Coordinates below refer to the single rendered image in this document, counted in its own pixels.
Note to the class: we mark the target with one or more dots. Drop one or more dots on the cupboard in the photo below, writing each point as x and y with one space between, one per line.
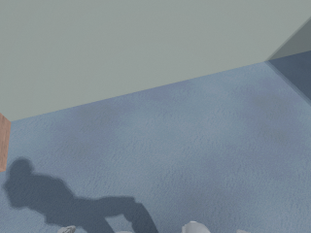
5 130

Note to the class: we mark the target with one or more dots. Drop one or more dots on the right robot thigh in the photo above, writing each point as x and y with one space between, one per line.
195 227

